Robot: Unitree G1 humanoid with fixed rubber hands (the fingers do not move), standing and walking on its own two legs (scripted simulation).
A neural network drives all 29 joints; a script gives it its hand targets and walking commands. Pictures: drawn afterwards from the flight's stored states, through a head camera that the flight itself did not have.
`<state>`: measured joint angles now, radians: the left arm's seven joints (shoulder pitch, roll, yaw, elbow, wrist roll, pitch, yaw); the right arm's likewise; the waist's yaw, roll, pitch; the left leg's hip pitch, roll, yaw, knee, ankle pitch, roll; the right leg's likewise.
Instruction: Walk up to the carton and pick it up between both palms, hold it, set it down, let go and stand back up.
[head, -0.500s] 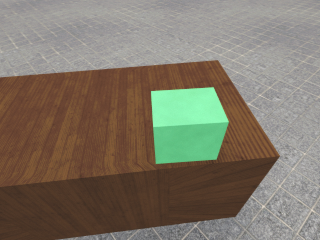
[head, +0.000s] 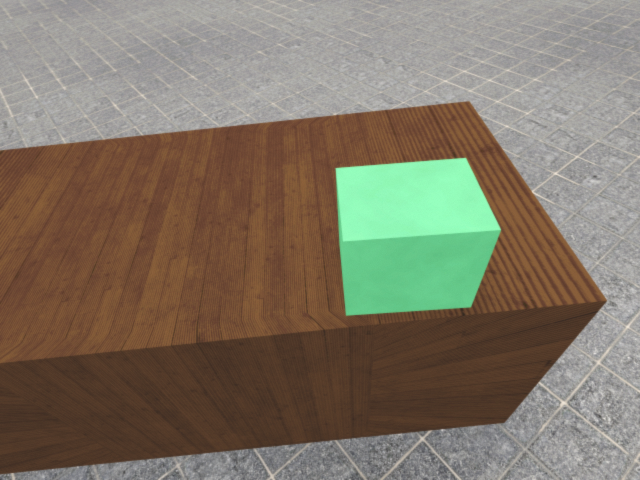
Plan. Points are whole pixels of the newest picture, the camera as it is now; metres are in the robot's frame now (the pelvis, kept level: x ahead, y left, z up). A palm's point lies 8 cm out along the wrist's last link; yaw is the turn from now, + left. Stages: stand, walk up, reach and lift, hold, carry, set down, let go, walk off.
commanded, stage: walk up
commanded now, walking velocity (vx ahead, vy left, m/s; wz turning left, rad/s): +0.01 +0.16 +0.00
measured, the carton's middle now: (404, 238) +0.54 -0.09 -0.03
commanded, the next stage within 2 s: none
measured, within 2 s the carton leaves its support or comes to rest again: neither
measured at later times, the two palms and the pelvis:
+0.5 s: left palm out of the picture -0.02 +0.32 -0.16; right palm out of the picture +0.04 -0.10 -0.14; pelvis +0.01 +0.11 +0.00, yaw +0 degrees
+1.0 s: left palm out of the picture +0.04 +0.33 -0.15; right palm out of the picture -0.04 -0.16 -0.13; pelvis +0.00 +0.08 +0.00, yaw +0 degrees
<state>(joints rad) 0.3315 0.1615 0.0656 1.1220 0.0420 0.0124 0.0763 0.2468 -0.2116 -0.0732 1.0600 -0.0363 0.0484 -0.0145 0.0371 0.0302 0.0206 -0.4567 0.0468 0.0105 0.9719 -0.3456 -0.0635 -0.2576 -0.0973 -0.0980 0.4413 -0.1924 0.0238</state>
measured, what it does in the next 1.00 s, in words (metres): steps on the spot: left foot, then right foot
